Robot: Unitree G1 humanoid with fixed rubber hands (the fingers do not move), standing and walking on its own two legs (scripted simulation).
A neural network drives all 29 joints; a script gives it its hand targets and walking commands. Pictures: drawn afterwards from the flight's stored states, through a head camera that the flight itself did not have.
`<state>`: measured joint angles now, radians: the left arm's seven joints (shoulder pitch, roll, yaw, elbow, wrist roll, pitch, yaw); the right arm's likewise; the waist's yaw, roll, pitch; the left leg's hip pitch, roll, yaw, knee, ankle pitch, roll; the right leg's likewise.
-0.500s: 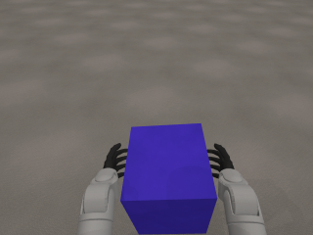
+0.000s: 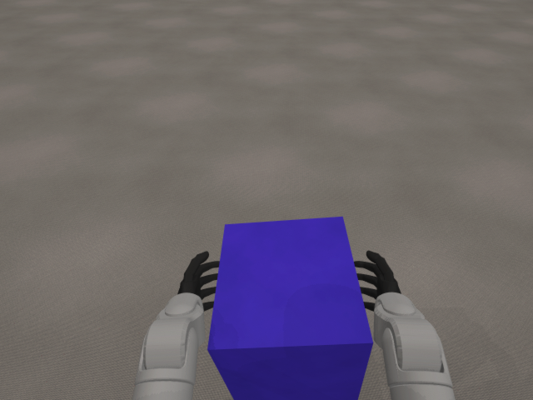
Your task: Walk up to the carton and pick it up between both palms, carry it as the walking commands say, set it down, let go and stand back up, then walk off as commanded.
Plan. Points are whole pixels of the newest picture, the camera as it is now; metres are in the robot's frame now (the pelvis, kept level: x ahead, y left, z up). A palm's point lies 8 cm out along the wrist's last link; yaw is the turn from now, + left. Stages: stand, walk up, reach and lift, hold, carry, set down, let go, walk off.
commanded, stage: hold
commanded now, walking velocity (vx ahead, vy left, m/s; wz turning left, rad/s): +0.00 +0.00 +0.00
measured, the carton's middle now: (290, 315) +0.28 -0.01 -0.04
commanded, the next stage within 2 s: set down in 0.14 s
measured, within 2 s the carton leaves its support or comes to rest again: neither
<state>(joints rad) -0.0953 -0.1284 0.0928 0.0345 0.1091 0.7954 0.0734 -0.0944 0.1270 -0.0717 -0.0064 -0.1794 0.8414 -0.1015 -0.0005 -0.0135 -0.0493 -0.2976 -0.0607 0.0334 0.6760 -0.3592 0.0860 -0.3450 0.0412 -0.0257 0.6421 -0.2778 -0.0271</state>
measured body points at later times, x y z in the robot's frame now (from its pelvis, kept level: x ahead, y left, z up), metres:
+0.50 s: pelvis -0.02 -0.01 +0.00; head +0.00 -0.01 +0.45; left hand +0.27 +0.13 -0.02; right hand +0.27 -0.16 -0.02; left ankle +0.00 +0.06 -0.72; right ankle +0.04 -0.10 -0.72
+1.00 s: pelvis -0.01 -0.02 -0.01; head +0.12 -0.04 +0.42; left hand +0.31 +0.12 -0.09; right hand +0.32 -0.18 -0.09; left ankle +0.00 +0.06 -0.72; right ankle +0.04 -0.10 -0.72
